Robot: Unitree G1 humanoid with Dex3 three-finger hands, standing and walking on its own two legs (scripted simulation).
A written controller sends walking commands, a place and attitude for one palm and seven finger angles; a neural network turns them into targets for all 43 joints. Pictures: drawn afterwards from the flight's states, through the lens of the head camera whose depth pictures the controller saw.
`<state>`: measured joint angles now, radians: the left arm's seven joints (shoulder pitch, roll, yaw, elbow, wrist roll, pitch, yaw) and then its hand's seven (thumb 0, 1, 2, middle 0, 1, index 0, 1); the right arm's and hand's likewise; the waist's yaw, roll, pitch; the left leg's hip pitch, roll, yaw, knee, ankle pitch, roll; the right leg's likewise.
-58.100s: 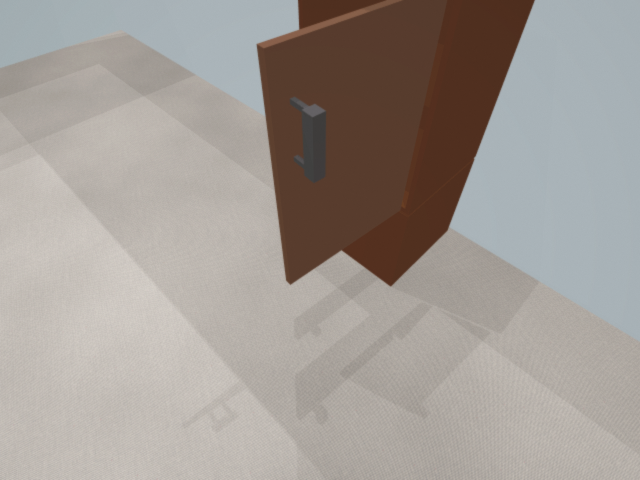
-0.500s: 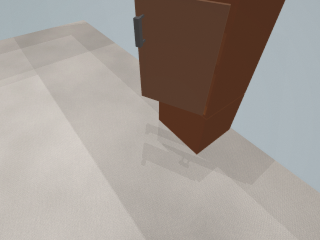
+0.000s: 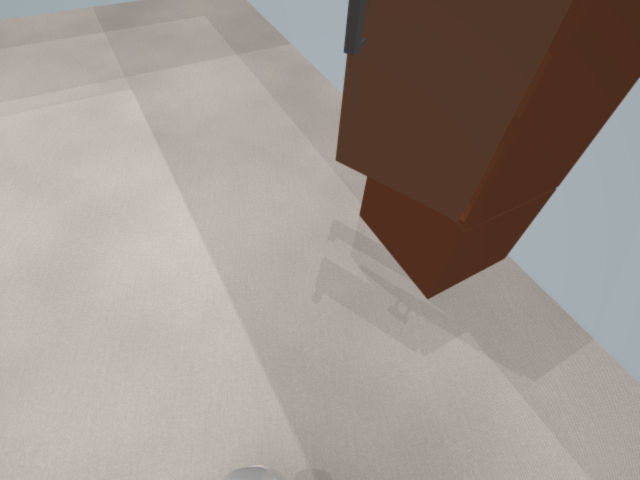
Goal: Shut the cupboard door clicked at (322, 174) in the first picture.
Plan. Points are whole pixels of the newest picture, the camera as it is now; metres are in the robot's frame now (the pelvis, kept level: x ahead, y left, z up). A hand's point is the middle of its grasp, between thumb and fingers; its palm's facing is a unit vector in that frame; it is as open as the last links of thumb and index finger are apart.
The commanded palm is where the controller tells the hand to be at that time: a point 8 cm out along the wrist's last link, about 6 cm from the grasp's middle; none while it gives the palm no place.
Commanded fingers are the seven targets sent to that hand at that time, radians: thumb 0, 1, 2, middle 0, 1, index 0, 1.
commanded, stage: walk to a spot facing it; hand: left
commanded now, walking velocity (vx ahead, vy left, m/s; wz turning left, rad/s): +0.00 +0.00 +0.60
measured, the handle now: (360, 18) +0.98 -0.05 +0.11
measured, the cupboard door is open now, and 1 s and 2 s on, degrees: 25 25 25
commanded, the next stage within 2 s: turn to face it in 1.54 s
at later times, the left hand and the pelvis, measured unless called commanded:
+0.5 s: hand out of the picture +0.01 +0.18 -0.13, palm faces +0.28 -0.91 -0.32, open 7.4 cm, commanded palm none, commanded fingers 0.00 0.90 0.90 -0.20 -0.30 -0.20 -0.30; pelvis -0.01 -0.05 +0.02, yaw +18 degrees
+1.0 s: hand out of the picture -0.01 +0.21 -0.13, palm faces +0.57 -0.78 -0.26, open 7.4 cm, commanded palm none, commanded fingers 0.00 0.90 0.90 -0.20 -0.30 -0.20 -0.30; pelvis +0.05 -0.01 +0.02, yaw +35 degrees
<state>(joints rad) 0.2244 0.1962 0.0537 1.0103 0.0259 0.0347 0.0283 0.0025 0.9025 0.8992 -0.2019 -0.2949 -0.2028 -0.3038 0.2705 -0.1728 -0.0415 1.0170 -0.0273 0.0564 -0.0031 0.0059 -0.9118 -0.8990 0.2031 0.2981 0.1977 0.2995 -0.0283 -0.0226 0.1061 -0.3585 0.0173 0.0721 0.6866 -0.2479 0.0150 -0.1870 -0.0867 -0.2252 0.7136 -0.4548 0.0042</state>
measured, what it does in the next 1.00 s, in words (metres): steps on the spot, turning left: right foot, then left foot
